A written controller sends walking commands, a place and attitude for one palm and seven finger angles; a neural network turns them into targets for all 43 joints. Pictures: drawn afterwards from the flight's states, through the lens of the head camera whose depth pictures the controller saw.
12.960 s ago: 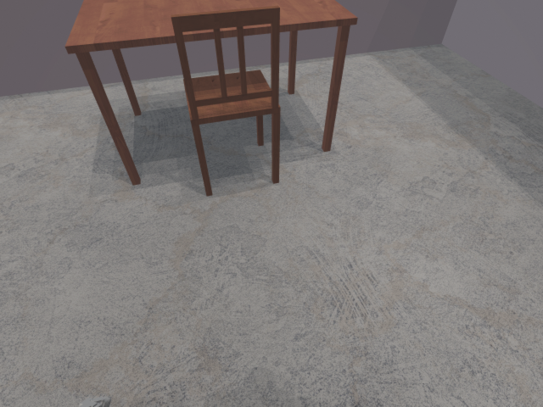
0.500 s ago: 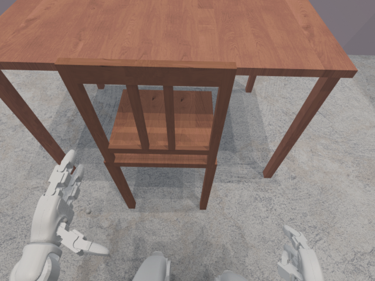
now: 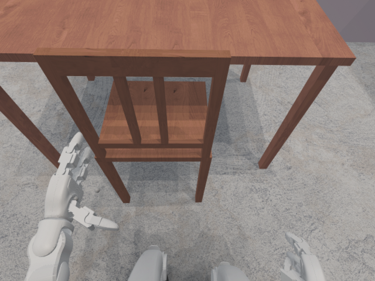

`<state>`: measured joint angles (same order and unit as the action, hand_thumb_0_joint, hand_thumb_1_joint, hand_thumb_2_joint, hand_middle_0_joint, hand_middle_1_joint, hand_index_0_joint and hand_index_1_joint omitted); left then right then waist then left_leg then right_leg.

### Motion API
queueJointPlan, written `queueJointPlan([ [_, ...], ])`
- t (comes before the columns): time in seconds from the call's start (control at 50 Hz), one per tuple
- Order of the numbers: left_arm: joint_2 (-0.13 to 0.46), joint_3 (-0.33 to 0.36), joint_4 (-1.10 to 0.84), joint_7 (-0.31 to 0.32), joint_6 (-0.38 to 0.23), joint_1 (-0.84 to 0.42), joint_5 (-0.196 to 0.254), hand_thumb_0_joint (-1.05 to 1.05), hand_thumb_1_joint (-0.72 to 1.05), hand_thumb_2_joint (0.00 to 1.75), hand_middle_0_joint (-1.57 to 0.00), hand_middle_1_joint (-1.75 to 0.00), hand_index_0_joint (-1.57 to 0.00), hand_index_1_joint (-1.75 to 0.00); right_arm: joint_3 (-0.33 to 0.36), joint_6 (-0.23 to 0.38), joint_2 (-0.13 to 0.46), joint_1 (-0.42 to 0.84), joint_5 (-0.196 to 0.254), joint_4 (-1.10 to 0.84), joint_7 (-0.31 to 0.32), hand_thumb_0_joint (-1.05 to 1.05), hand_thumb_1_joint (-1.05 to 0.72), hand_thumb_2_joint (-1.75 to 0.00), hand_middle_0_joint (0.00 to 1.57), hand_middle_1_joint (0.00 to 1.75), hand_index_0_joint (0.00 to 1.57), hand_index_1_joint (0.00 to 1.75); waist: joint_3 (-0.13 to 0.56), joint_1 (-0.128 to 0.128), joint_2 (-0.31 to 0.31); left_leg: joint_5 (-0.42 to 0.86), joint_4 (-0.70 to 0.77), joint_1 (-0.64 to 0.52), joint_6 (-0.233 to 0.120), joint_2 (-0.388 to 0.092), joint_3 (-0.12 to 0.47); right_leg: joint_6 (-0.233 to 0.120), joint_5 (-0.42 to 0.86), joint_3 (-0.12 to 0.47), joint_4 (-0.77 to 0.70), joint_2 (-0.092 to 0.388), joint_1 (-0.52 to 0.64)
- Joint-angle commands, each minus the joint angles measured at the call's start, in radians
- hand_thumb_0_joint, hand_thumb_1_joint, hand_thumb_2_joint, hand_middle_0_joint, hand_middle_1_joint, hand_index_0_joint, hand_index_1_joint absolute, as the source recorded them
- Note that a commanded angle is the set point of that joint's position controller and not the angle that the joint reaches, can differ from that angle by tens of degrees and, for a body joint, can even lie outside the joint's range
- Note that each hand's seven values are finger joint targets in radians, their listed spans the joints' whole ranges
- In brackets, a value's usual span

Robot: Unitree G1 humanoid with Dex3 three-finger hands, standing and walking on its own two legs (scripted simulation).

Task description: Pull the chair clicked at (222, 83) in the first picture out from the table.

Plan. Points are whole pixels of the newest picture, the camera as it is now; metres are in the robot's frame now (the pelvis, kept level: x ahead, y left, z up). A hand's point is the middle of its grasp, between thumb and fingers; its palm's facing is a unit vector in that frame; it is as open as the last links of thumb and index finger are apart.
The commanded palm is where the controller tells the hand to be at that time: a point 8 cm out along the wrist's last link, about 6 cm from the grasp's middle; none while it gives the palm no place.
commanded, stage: aim the fingers beside a spindle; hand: left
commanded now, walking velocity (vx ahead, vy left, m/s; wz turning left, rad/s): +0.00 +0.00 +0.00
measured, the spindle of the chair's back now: (129, 113) +0.51 +0.18 +0.00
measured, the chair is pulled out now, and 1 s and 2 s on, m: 0.00 0.00 0.00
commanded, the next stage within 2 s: push the fingers through the gap in 1.70 s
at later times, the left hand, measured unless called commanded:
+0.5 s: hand (119, 174) +0.33 +0.16 +0.01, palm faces +0.03 -1.00 -0.02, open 17.0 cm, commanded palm +0.32 +0.21 +0.02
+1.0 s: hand (139, 160) +0.38 +0.13 +0.00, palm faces +0.03 -1.00 -0.03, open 17.0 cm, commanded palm +0.35 +0.18 +0.00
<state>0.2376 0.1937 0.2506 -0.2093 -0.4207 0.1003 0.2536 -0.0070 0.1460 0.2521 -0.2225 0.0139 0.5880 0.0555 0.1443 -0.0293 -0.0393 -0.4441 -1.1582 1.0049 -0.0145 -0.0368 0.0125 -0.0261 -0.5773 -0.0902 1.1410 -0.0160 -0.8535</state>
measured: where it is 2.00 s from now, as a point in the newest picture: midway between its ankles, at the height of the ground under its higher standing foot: outside the picture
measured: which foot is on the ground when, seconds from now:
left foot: down 0.00-1.00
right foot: down 0.00-1.00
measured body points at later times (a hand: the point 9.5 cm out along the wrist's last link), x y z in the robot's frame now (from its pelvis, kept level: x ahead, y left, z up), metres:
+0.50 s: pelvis +0.00 +0.01 -0.01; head +0.09 +0.02 +0.43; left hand +0.33 +0.22 +0.02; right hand +0.15 -0.24 -0.12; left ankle +0.06 +0.11 -0.65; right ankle -0.01 -0.11 -0.65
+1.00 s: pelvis -0.01 +0.00 -0.03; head +0.10 +0.01 +0.41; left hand +0.37 +0.18 +0.00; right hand +0.11 -0.25 -0.15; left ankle +0.06 +0.11 -0.65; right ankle -0.01 -0.11 -0.65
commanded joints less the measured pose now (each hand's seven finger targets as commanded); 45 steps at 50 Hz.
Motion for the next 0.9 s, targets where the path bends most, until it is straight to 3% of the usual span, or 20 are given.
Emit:
queueJointPlan([
  [0.0,0.139,0.053,-0.173,0.011,-0.071,-0.152,0.006,0.00,-0.50,0.30,-0.06,-0.08,-0.06,-0.08,0.056,0.043,0.139,0.017,0.000,-0.133,0.005,0.00,-0.90,-0.90,0.20,0.30,0.20,0.30,0.271,-0.008,-0.008,0.184,0.135,-0.289,-0.015,0.012,0.024,0.009,0.254,0.058,-0.188,0.000,0.035],
  [0.16,0.109,0.010,-0.141,0.067,-0.086,-0.278,-0.032,0.00,-0.50,0.30,-0.06,-0.08,-0.06,-0.08,0.059,0.016,0.139,0.007,-0.008,-0.122,-0.004,0.00,-0.90,-0.90,0.20,0.30,0.20,0.30,0.313,-0.024,-0.004,0.190,0.118,-0.308,-0.014,0.007,0.035,0.007,0.246,0.048,-0.157,-0.002,-0.012],
  [0.2,0.118,0.019,-0.137,0.078,-0.088,-0.268,-0.039,0.00,-0.50,0.30,-0.06,-0.08,-0.06,-0.08,0.061,0.009,0.140,0.006,-0.009,-0.125,-0.008,0.00,-0.90,-0.90,0.20,0.30,0.20,0.30,0.334,-0.009,-0.021,0.207,0.119,-0.317,-0.010,0.006,0.035,0.004,0.259,0.047,-0.148,-0.002,-0.007],
  [0.26,0.085,-0.014,-0.147,0.096,-0.086,-0.256,-0.049,0.00,-0.50,0.30,-0.06,-0.08,-0.06,-0.08,0.061,-0.007,0.135,0.003,-0.011,-0.132,-0.018,0.00,-0.90,-0.90,0.20,0.30,0.20,0.30,0.363,-0.010,-0.021,0.254,0.116,-0.344,-0.009,0.005,0.038,0.004,0.301,0.040,-0.135,-0.002,0.000],
  [0.34,0.064,-0.036,-0.084,0.121,-0.082,-0.328,-0.069,0.00,-0.50,0.30,-0.06,-0.08,-0.06,-0.08,0.058,-0.030,0.135,0.003,-0.014,-0.125,-0.025,0.00,-0.90,-0.90,0.20,0.30,0.20,0.30,0.303,-0.030,0.004,0.189,0.106,-0.295,-0.010,0.005,0.040,0.006,0.246,0.039,-0.134,-0.003,-0.052],
  [0.4,0.068,-0.025,-0.063,0.134,-0.099,-0.361,-0.074,0.00,-0.50,0.30,-0.06,-0.08,-0.06,-0.08,0.059,-0.040,0.135,0.001,-0.017,-0.125,-0.025,0.00,-0.90,-0.90,0.20,0.30,0.20,0.30,0.324,-0.023,0.008,0.180,0.097,-0.287,-0.009,0.009,0.037,0.003,0.238,0.043,-0.127,-0.004,-0.051],
  [0.42,0.073,-0.028,-0.061,0.136,-0.103,-0.391,-0.078,0.00,-0.50,0.30,-0.06,-0.08,-0.06,-0.08,0.059,-0.041,0.137,0.000,-0.017,-0.121,-0.025,0.00,-0.90,-0.90,0.20,0.30,0.20,0.30,0.327,-0.031,0.002,0.184,0.091,-0.288,-0.010,0.007,0.040,0.003,0.240,0.041,-0.121,-0.005,-0.061],
  [0.44,0.087,-0.016,-0.074,0.140,-0.113,-0.409,-0.082,0.00,-0.50,0.30,-0.06,-0.08,-0.06,-0.08,0.060,-0.045,0.137,-0.004,-0.019,-0.119,-0.025,0.00,-0.90,-0.90,0.20,0.30,0.20,0.30,0.358,-0.022,-0.010,0.206,0.087,-0.309,-0.007,0.005,0.044,0.000,0.254,0.042,-0.111,-0.004,-0.061],
  [0.46,0.058,-0.049,-0.077,0.140,-0.115,-0.414,-0.084,0.00,-0.50,0.30,-0.06,-0.08,-0.06,-0.08,0.059,-0.047,0.133,0.002,-0.019,-0.123,-0.028,0.00,-0.90,-0.90,0.20,0.30,0.20,0.30,0.362,-0.027,-0.032,0.206,0.085,-0.322,-0.007,0.006,0.042,0.001,0.250,0.043,-0.112,-0.004,-0.073],
  [0.52,0.058,-0.051,-0.044,0.151,-0.118,-0.445,-0.094,0.00,-0.50,0.30,-0.06,-0.08,-0.06,-0.08,0.060,-0.058,0.136,-0.005,-0.020,-0.114,-0.030,0.00,-0.90,-0.90,0.20,0.30,0.20,0.30,0.360,-0.033,-0.020,0.202,0.079,-0.316,-0.005,0.003,0.050,-0.001,0.238,0.037,-0.102,-0.007,-0.094],
  [0.58,0.019,-0.088,-0.012,0.159,-0.110,-0.466,-0.100,0.00,-0.50,0.30,-0.06,-0.08,-0.06,-0.08,0.061,-0.068,0.135,-0.007,-0.020,-0.114,-0.035,0.00,-0.90,-0.90,0.20,0.30,0.20,0.30,0.367,-0.038,-0.008,0.188,0.074,-0.313,-0.005,0.004,0.051,0.001,0.229,0.036,-0.102,-0.005,-0.106],
  [0.64,0.040,-0.067,0.049,0.176,-0.109,-0.527,-0.114,0.00,-0.50,0.30,-0.06,-0.08,-0.06,-0.08,0.059,-0.083,0.139,-0.011,-0.019,-0.104,-0.034,0.00,-0.90,-0.90,0.20,0.30,0.20,0.30,0.336,-0.045,0.015,0.155,0.064,-0.270,-0.007,0.006,0.050,0.001,0.206,0.038,-0.098,-0.005,-0.129],
  [0.74,0.064,-0.037,0.050,0.210,-0.136,-0.592,-0.126,0.00,-0.50,0.30,-0.06,-0.08,-0.06,-0.08,0.062,-0.097,0.137,-0.016,-0.028,-0.101,-0.040,0.00,-0.90,-0.90,0.20,0.30,0.20,0.30,0.411,-0.033,-0.010,0.179,0.045,-0.284,-0.005,0.010,0.044,-0.001,0.227,0.047,-0.083,-0.005,-0.119],
  [0.8,0.044,-0.056,0.091,0.217,-0.142,-0.630,-0.132,0.00,-0.50,0.30,-0.06,-0.08,-0.06,-0.08,0.060,-0.107,0.133,-0.023,-0.028,-0.095,-0.044,0.00,-0.90,-0.90,0.20,0.30,0.20,0.30,0.397,-0.047,0.006,0.172,0.035,-0.260,-0.007,0.010,0.041,0.001,0.232,0.050,-0.079,-0.007,-0.126],
  [0.88,0.034,-0.062,0.130,0.219,-0.142,-0.641,-0.138,0.00,-0.50,0.30,-0.06,-0.08,-0.06,-0.08,0.063,-0.117,0.134,-0.034,-0.031,-0.089,-0.051,0.00,-0.90,-0.90,0.20,0.30,0.20,0.30,0.413,-0.049,0.002,0.189,0.021,-0.249,-0.006,0.011,0.038,0.000,0.254,0.052,-0.066,-0.006,-0.130],
])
